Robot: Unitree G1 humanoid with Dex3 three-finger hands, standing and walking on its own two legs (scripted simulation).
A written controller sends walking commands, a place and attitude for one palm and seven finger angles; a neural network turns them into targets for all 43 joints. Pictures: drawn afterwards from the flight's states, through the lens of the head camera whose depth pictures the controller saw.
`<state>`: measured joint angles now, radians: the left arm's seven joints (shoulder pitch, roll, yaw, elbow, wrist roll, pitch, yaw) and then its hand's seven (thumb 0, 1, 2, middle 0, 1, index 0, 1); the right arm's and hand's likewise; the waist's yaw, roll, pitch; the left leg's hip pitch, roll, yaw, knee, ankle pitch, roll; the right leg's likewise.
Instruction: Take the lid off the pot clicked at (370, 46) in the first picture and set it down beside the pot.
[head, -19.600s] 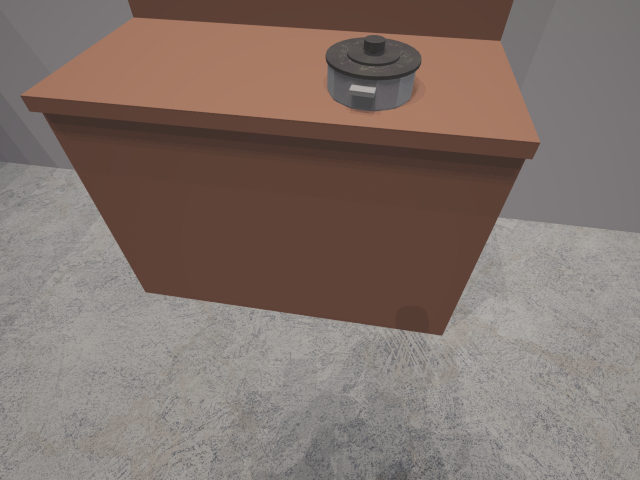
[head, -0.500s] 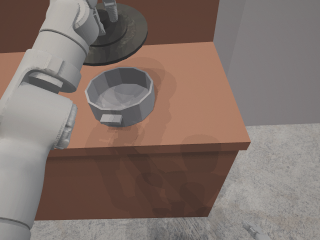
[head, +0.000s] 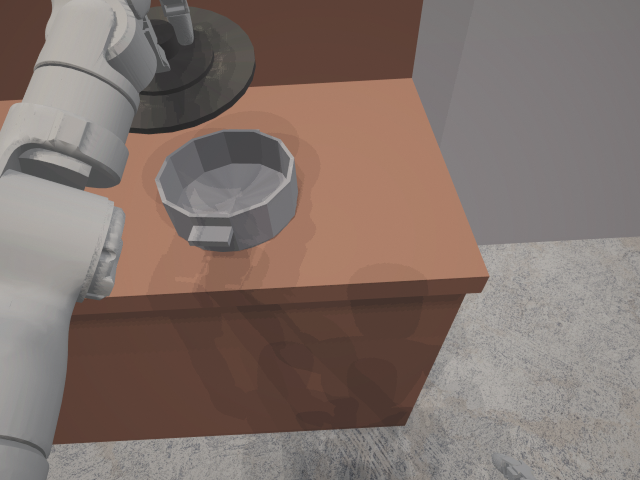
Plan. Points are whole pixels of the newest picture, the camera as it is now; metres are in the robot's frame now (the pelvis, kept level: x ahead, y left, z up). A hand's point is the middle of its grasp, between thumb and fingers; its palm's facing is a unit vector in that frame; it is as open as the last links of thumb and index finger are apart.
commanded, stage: move the lid sideways beside the pot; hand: left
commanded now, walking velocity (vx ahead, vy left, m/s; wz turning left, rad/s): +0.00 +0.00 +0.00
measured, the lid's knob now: (155, 40) +0.51 +0.16 +0.30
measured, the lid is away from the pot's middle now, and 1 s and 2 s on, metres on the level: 0.04 0.18 0.24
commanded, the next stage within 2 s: lower the lid onto the table in 1.78 s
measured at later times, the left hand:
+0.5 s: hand (76, 51) +0.47 +0.22 +0.31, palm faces -0.14 -0.07 -0.99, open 7.3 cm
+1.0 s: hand (23, 65) +0.47 +0.29 +0.30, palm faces -0.17 -0.08 -0.98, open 7.3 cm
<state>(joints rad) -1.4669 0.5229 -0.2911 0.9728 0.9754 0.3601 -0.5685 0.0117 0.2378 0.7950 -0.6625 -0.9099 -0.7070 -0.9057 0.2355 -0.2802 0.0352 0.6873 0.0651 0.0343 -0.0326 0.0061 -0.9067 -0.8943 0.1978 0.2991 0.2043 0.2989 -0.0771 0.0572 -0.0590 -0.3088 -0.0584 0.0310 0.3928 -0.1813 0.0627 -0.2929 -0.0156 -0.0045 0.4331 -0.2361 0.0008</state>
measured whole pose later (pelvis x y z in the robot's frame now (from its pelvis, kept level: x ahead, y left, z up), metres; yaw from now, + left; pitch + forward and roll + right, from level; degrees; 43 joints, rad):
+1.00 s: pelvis +0.00 +0.02 +0.00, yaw +1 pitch +7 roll -1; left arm -1.41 0.78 -0.22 0.98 0.99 0.22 -0.61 0.02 0.24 0.79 -0.66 -0.91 -0.71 -0.91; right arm 0.26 -0.29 0.03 0.69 0.09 0.09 -0.04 0.00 -0.91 -0.89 0.20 0.30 0.20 0.30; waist -0.09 0.04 -0.03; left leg -0.34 -0.07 0.02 0.42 -0.19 0.09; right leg -0.29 -0.02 -0.02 0.38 -0.21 0.02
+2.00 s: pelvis +0.01 +0.01 +0.00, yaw +0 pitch +8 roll -1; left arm -1.43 0.94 -0.16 1.08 1.02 0.18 -0.63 0.02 0.24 0.79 -0.66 -0.91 -0.71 -0.91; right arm 0.29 -0.31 0.04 0.70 0.12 0.11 -0.06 0.00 -0.91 -0.89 0.20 0.30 0.21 0.30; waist -0.10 0.05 -0.02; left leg -0.36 -0.04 0.01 0.44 -0.22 0.07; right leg -0.28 0.00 -0.02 0.37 -0.22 0.01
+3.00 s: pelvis +0.01 +0.01 +0.00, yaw +0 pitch +8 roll -2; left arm -1.29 0.88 -0.11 1.10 0.99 0.13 -0.57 0.01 0.25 0.79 -0.65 -0.91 -0.70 -0.91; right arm 0.31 -0.31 0.03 0.69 0.11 0.10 -0.04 0.00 -0.91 -0.89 0.20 0.30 0.21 0.30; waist -0.12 0.05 -0.03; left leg -0.39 -0.04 0.02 0.48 -0.24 0.08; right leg -0.32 0.00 -0.02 0.41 -0.23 0.01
